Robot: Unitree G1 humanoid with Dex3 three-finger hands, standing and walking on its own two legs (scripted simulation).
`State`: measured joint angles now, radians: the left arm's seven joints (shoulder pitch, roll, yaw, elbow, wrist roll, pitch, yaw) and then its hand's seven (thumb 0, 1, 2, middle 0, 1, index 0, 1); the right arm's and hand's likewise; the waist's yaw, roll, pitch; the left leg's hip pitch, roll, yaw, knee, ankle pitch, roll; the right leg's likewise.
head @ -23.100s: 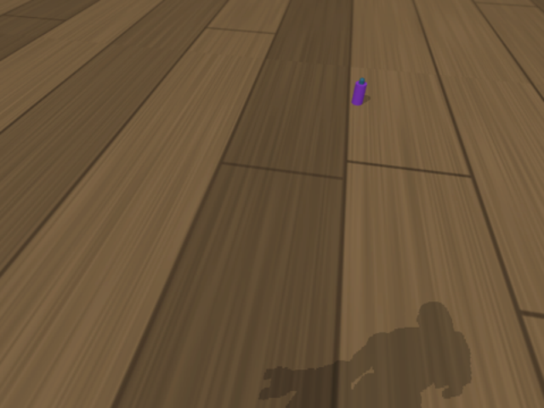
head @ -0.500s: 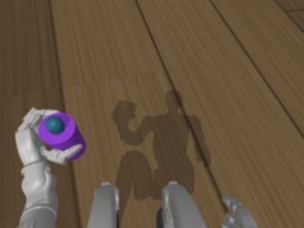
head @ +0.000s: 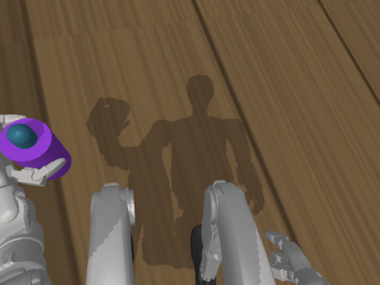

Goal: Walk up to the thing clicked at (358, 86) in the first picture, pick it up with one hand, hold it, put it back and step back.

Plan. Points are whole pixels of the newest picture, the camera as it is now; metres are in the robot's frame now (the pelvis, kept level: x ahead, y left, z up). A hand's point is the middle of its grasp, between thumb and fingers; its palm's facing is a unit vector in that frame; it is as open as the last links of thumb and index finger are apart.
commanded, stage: crouch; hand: left
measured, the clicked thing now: (37, 149) +0.38 +0.28 -0.06
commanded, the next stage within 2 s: lower in 0.84 s
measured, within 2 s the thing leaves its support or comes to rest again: neither
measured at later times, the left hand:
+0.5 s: hand (42, 159) +0.39 +0.30 -0.16, palm faces +0.43 -0.90 -0.04, open 11.1 cm
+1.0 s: hand (47, 165) +0.39 +0.31 -0.20, palm faces +0.42 -0.91 -0.03, open 11.1 cm
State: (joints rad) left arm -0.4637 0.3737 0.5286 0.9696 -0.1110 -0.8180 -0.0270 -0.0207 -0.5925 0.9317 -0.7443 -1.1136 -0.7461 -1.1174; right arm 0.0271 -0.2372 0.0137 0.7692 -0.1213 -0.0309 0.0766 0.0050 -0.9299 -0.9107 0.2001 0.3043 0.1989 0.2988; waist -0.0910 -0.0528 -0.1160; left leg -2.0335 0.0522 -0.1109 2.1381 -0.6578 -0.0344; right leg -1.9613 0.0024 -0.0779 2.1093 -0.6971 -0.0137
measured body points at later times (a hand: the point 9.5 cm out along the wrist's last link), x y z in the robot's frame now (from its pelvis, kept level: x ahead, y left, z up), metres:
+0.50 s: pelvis -0.01 +0.00 -0.08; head +0.20 +0.07 +0.31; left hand +0.36 +0.35 -0.15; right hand +0.12 -0.27 -0.20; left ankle +0.09 +0.14 -0.38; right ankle +0.09 -0.12 -0.38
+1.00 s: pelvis +0.00 +0.01 -0.11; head +0.22 +0.09 +0.27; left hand +0.36 +0.36 -0.20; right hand +0.13 -0.27 -0.22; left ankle +0.09 +0.14 -0.38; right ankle +0.09 -0.12 -0.38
